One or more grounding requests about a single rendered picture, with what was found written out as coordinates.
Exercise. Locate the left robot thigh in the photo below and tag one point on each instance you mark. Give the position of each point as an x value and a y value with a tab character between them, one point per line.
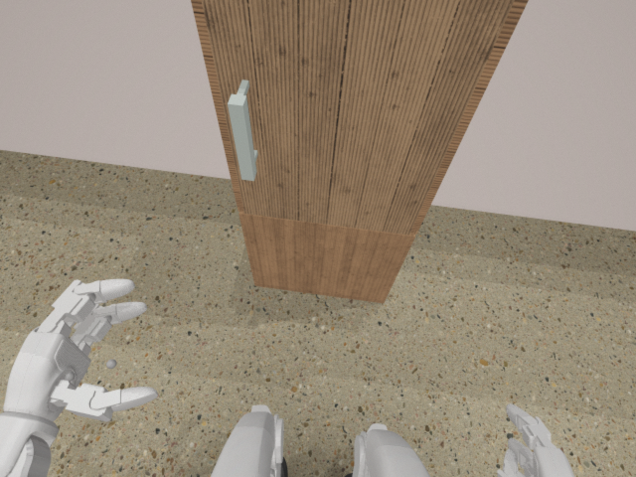
255	444

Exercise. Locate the left robot forearm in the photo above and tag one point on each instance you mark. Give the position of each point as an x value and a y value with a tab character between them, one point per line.
25	442

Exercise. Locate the cupboard door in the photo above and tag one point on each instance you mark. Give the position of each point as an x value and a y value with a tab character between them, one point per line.
352	103

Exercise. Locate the robot thigh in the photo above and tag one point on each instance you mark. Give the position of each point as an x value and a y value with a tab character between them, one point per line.
383	453
255	444

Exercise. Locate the right robot thigh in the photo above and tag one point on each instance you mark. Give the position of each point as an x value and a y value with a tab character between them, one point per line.
383	453

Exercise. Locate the handle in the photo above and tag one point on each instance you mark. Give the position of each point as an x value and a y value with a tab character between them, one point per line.
239	115

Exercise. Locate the right robot hand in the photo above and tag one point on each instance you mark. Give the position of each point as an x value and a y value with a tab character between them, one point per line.
546	461

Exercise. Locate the left robot hand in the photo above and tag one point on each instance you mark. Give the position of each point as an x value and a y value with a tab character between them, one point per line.
37	383

